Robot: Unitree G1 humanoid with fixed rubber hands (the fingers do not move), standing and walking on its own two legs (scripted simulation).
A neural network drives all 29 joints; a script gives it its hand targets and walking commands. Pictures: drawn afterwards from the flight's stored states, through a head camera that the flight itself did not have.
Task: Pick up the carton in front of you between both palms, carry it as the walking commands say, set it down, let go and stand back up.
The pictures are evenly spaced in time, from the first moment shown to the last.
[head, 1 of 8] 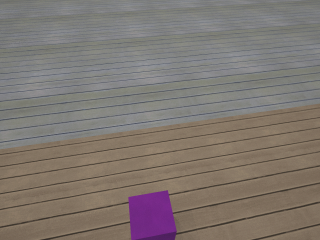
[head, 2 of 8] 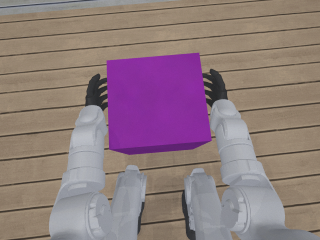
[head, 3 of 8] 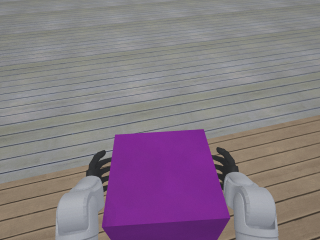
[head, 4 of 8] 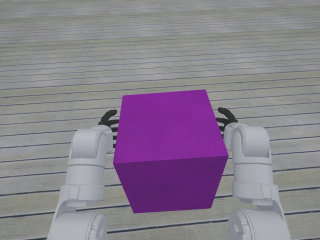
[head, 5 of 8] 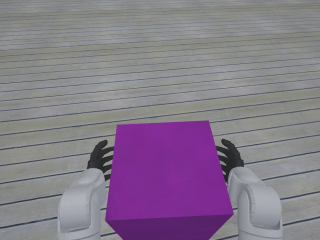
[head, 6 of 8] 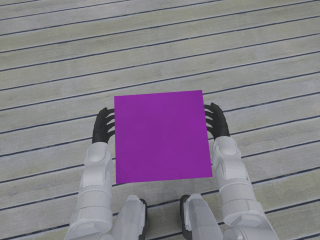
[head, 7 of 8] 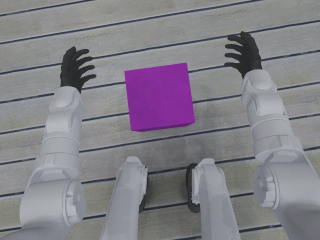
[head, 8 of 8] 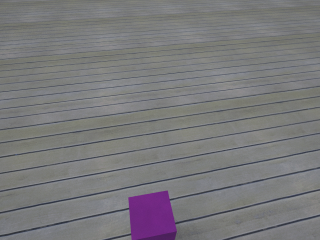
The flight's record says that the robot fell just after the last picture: no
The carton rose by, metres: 0.70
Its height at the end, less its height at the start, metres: -0.09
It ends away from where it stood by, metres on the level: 3.14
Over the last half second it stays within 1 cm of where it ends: yes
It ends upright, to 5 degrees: yes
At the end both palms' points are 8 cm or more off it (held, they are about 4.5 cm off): yes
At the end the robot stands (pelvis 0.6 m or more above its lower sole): yes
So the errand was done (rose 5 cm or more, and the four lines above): yes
